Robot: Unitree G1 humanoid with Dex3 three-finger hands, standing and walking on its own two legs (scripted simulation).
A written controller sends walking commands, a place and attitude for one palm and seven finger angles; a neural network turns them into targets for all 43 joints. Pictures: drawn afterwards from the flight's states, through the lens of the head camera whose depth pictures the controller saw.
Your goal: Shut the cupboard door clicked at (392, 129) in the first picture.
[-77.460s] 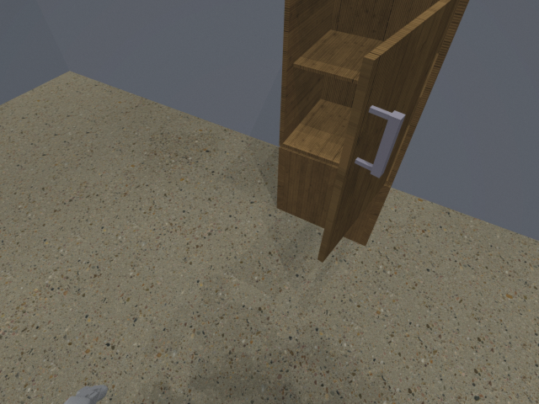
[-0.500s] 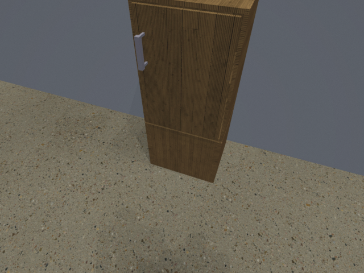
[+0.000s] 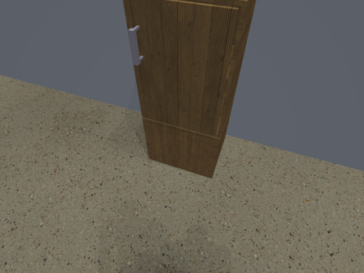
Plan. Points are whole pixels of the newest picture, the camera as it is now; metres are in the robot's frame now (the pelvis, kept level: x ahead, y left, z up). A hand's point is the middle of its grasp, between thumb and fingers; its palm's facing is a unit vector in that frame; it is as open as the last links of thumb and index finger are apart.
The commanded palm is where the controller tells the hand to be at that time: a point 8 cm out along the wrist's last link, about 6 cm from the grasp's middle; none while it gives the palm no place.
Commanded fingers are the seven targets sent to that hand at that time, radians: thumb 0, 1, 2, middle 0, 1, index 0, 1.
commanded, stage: look to check the result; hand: left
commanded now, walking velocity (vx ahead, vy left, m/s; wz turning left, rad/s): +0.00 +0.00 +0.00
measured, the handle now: (137, 45) +0.91 +0.23 +0.08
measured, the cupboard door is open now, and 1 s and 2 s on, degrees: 0 0 0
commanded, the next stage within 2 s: walk to a spot facing it in 0.26 s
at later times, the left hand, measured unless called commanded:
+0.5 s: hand out of the picture -0.02 +0.14 -0.18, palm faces +0.08 -0.98 -0.16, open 7.4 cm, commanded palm none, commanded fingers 0.00 0.90 0.90 -0.20 -0.30 -0.20 -0.30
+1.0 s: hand out of the picture +0.07 +0.24 -0.15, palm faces +0.31 -0.91 -0.27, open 7.4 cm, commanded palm none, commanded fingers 0.00 0.90 0.90 -0.20 -0.30 -0.20 -0.30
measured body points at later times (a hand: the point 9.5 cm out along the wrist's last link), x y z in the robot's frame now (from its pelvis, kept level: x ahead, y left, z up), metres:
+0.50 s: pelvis +0.02 -0.01 +0.00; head +0.03 -0.01 +0.45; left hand -0.03 +0.19 -0.17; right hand +0.00 -0.22 -0.17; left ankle +0.08 +0.11 -0.74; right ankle -0.06 -0.08 -0.74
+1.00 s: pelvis +0.01 +0.00 +0.00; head +0.05 +0.02 +0.45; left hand +0.05 +0.29 -0.13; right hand +0.14 -0.23 -0.14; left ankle +0.05 +0.11 -0.74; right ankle +0.04 -0.17 -0.69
